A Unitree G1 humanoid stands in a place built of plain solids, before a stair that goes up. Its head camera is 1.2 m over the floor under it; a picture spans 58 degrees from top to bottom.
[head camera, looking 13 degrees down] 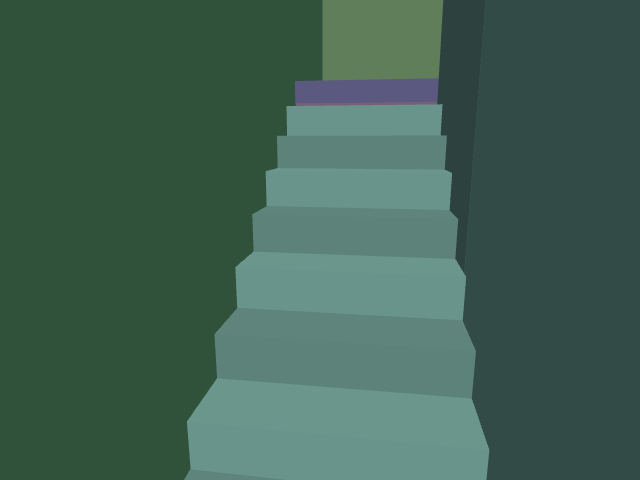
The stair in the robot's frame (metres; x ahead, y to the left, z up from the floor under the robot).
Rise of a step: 0.17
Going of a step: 0.26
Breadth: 0.91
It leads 8 degrees to the right of straight ahead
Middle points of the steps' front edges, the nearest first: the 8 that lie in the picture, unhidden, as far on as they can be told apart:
1.12 -0.03 0.35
1.37 -0.07 0.52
1.62 -0.10 0.70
1.87 -0.14 0.87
2.12 -0.18 1.05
2.37 -0.21 1.22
2.62 -0.25 1.40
2.91 -0.29 1.57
